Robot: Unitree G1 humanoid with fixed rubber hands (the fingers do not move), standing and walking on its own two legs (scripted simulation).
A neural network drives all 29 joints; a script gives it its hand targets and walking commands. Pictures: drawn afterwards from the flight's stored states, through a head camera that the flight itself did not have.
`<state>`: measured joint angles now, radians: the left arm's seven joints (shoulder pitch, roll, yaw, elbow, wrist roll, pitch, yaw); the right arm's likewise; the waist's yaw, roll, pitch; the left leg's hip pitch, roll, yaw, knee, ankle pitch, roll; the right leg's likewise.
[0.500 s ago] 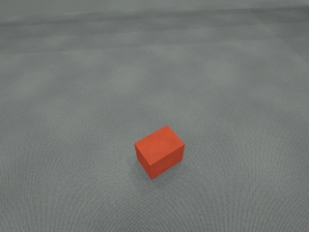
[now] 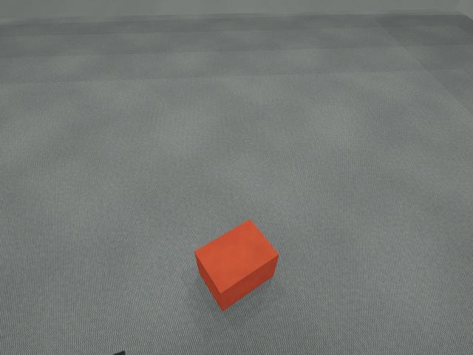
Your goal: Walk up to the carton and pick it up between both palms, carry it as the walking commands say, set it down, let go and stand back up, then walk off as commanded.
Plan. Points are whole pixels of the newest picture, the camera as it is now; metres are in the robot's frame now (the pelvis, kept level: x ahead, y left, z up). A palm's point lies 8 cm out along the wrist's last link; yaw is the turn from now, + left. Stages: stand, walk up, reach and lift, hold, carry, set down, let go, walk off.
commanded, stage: walk up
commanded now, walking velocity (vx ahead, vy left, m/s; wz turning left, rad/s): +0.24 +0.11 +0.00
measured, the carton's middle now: (236, 264) +0.58 +0.02 -0.66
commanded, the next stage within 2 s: none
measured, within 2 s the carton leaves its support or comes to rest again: neither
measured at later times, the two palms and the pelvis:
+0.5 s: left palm out of the picture +0.10 +0.27 -0.13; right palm out of the picture +0.13 -0.22 -0.10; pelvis +0.06 +0.04 +0.01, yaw +0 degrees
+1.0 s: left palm out of the picture +0.08 +0.26 -0.12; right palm out of the picture +0.09 -0.25 -0.09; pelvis +0.04 +0.01 +0.02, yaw +4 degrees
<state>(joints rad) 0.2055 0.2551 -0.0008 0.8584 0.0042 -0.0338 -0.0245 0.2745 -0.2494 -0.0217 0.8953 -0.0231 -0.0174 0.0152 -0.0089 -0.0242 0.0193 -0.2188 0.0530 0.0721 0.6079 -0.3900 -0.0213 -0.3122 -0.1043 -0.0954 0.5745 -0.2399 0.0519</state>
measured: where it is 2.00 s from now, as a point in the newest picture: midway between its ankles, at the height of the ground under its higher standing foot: outside the picture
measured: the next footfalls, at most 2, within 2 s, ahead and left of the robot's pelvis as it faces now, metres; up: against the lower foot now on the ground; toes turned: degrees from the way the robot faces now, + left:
left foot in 0.26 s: +0.13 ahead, +0.15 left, +0.00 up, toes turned +5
right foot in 0.52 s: +0.07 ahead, -0.11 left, +0.00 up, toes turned -6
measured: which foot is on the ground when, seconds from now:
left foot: up 0.00-0.24, down 0.26-1.00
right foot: down 0.00-0.26, up 0.28-0.50, down 0.52-0.86, up 0.88-1.00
